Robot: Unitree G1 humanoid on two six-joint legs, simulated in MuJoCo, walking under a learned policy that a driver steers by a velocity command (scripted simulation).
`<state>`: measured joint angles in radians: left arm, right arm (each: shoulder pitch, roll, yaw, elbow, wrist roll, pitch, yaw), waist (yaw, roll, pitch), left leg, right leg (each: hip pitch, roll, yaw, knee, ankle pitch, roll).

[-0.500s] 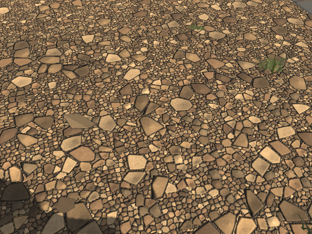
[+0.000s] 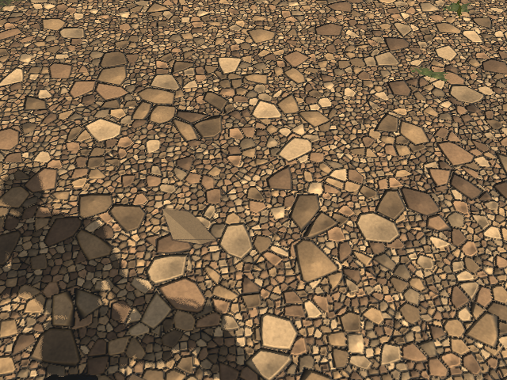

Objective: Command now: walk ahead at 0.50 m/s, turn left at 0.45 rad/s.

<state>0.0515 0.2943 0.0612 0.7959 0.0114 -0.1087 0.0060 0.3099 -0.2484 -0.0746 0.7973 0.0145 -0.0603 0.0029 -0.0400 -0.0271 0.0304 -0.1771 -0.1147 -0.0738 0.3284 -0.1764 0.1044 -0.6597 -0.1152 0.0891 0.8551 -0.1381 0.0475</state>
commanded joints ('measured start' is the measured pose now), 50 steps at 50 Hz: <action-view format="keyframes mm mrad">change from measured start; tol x32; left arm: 1 -58 26 -3 -59 -2 -7 -7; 13 385 211 60 32 -16 -24 -38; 50 143 49 -4 -11 -11 40 -8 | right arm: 1 -7 -165 -41 -67 3 -12 -17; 13 199 -68 9 -40 12 -19 -14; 33 -374 -65 20 -208 5 -39 32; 39 131 -293 -56 -78 -16 -32 20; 50 -45 -156 -15 -47 -14 -48 11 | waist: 1 -8 96 -34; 10 59 147 -80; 13 120 -286 -406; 33 132 -44 30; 39 -29 327 -431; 50 48 79 -19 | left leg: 1 -83 188 -111 -104 223 126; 11 64 211 -155 372 445 31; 14 -608 78 -118 1015 -350 -62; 34 -450 162 70 175 141 -58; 37 -8 119 106 134 151 16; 39 611 519 -565 84 23 240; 50 0 325 -80 -207 212 150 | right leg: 1 124 64 -70 -228 232 11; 10 308 114 -92 -413 106 -122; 13 1049 -287 687 -535 -190 -391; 19 515 -101 217 -672 6 -274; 37 652 -65 -39 -292 640 -166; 40 -70 121 41 437 -444 -90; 50 -20 -37 -32 64 33 -27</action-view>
